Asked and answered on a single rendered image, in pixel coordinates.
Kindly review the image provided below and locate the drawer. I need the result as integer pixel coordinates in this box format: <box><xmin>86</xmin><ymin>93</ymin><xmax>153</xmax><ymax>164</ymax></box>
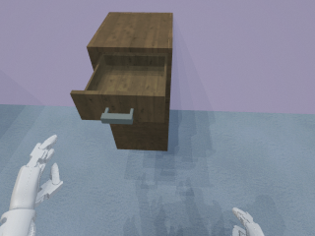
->
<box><xmin>70</xmin><ymin>54</ymin><xmax>167</xmax><ymax>123</ymax></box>

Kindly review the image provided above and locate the left robot forearm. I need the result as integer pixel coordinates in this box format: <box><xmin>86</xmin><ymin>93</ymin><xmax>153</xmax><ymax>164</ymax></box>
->
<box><xmin>0</xmin><ymin>207</ymin><xmax>37</xmax><ymax>236</ymax></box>

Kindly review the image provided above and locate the cabinet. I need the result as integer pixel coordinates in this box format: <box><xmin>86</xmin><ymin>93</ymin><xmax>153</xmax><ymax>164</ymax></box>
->
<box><xmin>87</xmin><ymin>12</ymin><xmax>173</xmax><ymax>151</ymax></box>

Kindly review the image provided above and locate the right robot hand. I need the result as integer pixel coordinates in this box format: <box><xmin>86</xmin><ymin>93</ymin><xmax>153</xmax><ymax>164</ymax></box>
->
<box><xmin>232</xmin><ymin>207</ymin><xmax>265</xmax><ymax>236</ymax></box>

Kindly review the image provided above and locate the handle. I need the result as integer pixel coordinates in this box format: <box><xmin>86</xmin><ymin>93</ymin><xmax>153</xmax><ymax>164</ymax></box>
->
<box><xmin>100</xmin><ymin>107</ymin><xmax>134</xmax><ymax>125</ymax></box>

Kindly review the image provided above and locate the left robot hand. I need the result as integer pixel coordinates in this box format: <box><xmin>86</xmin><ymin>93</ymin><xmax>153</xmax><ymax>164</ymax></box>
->
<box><xmin>9</xmin><ymin>135</ymin><xmax>63</xmax><ymax>210</ymax></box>

